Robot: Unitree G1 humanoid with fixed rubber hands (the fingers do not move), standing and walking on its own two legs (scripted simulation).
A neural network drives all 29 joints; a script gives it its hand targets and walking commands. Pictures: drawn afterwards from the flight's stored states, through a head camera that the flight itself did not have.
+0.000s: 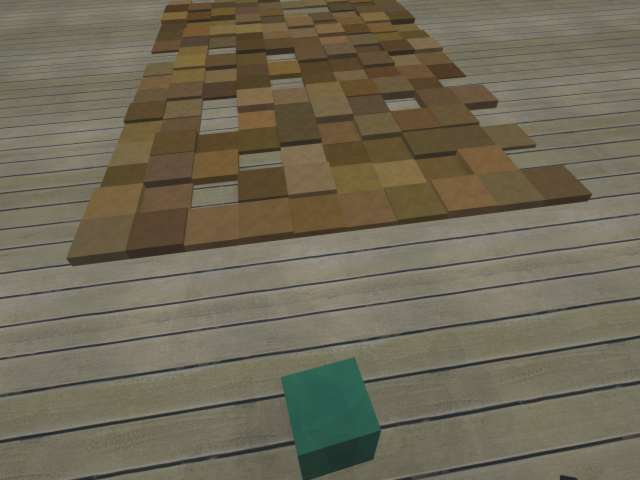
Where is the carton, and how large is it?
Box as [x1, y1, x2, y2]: [281, 357, 380, 479]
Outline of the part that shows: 354,357 281,377 303,479 310,479 373,458 380,428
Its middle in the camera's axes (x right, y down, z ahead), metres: +0.02 +0.50 +1.09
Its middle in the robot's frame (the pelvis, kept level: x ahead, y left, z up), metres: +0.45 +0.00 -0.66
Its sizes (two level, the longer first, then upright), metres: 0.210 0.200 0.250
